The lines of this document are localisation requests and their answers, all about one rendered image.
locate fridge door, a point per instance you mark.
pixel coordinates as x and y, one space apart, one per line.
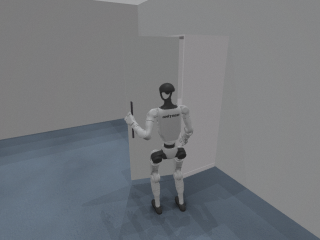
149 62

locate right robot upper arm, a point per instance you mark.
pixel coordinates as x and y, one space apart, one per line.
186 118

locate right robot forearm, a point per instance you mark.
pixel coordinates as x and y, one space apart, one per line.
186 136

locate humanoid robot head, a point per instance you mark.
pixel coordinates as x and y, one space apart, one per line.
167 88

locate left robot forearm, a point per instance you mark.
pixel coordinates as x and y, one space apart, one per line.
140 132

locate robot left foot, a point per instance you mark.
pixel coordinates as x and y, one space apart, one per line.
158 209

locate left robot upper arm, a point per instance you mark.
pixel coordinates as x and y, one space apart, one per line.
149 124

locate right robot hand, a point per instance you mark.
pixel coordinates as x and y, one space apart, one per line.
184 141

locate left robot hand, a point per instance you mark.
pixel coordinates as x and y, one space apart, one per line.
129 119

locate handle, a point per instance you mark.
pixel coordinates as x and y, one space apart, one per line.
131 104

